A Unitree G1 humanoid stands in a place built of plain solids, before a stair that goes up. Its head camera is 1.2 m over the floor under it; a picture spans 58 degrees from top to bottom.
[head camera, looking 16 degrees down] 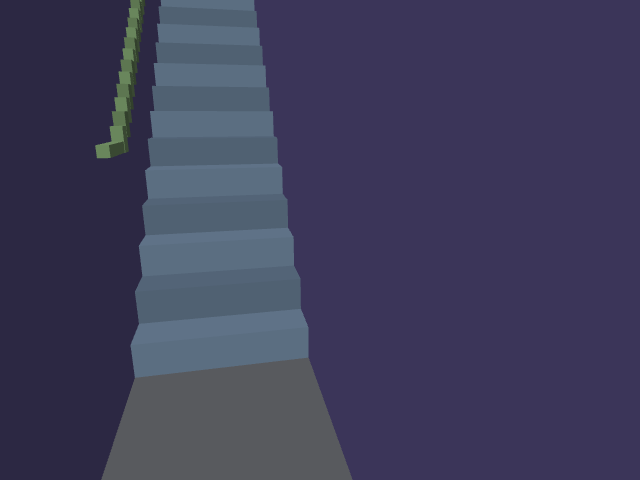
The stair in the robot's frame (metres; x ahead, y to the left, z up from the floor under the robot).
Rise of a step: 0.18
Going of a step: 0.22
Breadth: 0.94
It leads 12 degrees to the left of straight ahead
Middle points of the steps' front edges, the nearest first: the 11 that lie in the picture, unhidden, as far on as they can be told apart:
1.89 0.47 0.18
2.11 0.52 0.35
2.32 0.56 0.53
2.53 0.61 0.71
2.75 0.66 0.88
2.96 0.71 1.06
3.18 0.75 1.23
3.40 0.80 1.41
3.61 0.85 1.59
3.83 0.89 1.76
4.04 0.94 1.94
